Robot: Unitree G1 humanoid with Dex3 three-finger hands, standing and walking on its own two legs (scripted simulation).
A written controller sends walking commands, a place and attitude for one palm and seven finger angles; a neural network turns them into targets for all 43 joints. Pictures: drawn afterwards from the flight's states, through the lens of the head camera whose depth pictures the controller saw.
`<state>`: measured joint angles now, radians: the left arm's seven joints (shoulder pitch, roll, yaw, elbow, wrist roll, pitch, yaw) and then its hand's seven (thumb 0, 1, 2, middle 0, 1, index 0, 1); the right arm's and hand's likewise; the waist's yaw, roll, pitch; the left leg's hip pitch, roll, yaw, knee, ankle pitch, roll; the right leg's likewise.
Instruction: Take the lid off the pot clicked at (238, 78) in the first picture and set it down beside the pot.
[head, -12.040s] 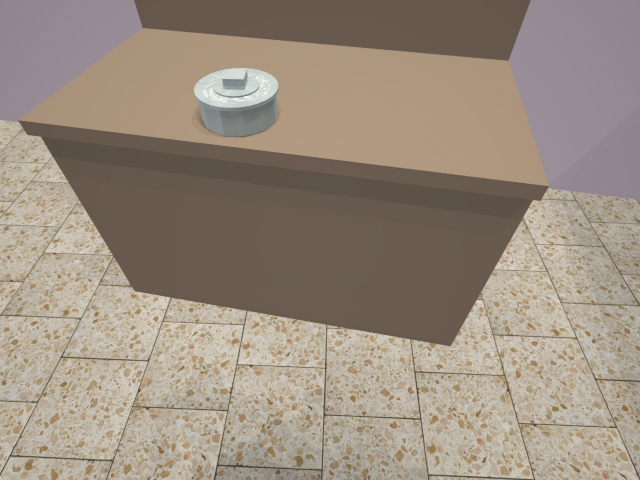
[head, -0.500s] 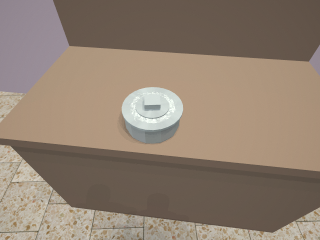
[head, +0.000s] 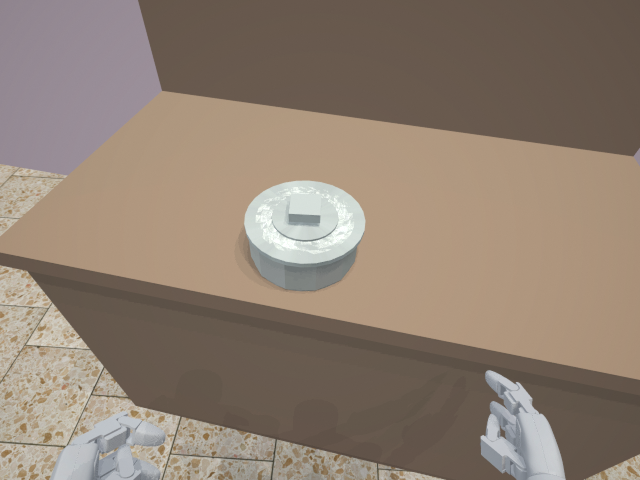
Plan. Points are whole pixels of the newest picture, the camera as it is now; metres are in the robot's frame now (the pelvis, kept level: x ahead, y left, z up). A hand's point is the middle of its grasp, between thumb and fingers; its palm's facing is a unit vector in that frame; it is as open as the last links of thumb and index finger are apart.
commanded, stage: lift the closed hand beside the body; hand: left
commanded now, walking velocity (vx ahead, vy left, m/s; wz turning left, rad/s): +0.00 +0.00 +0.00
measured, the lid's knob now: (305, 208) +0.48 +0.08 +0.08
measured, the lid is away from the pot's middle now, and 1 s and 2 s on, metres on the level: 0.00 0.00 0.00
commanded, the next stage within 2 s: raise the hand higher, near the body in 0.12 s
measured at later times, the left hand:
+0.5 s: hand (129, 424) +0.16 +0.22 +0.04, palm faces +0.27 -0.87 -0.42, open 3.1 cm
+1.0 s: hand (119, 362) +0.19 +0.23 +0.11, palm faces +0.29 -0.85 -0.43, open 3.1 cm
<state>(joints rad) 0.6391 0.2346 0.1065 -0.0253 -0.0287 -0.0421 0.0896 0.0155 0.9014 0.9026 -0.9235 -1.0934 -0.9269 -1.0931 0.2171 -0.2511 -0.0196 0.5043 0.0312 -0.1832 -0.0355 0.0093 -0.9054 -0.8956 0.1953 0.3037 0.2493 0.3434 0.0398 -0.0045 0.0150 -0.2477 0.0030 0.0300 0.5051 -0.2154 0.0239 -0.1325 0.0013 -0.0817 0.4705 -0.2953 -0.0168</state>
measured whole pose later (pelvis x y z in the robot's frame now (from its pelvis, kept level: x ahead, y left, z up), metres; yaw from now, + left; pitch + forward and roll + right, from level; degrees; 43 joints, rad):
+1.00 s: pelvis +0.03 +0.00 +0.00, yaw -1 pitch -3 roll +0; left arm 0.65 0.32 0.23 -0.42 -0.04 -0.09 0.07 0.02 0.89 0.90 -1.30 -1.50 -1.30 -1.50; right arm 0.18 -0.19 0.01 0.58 0.02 -0.09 -0.06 0.02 -0.90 -0.90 0.20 0.30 0.20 0.30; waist 0.06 0.05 0.01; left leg -0.16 0.00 0.05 0.45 -0.24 0.02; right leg -0.05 0.00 -0.06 0.41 -0.31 -0.02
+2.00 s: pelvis -0.02 +0.03 +0.00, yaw +0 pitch -1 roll -1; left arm 0.03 0.71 0.08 -0.19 0.73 -0.07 -0.29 0.00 -0.18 1.39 -0.89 -0.23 -0.89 -0.23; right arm 0.14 -0.28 0.02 0.57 0.05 0.11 0.02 0.01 -0.90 -0.90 0.19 0.30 0.20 0.30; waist 0.05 0.11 0.04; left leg -0.27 -0.03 0.04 0.43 -0.15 0.06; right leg -0.16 -0.03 -0.07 0.41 -0.23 0.01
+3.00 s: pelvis +0.00 +0.01 +0.00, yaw +0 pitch +1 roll +0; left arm -0.44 0.55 -0.13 0.08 0.79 0.18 -0.37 0.00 -0.30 1.45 -0.84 -0.08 -0.85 -0.08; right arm 0.15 -0.29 0.02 0.55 0.08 0.14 0.08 0.01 -0.91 -0.90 0.19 0.30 0.20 0.30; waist 0.02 0.12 -0.01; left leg -0.29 -0.03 0.04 0.45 -0.17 0.04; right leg -0.20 -0.03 -0.07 0.47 -0.28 -0.01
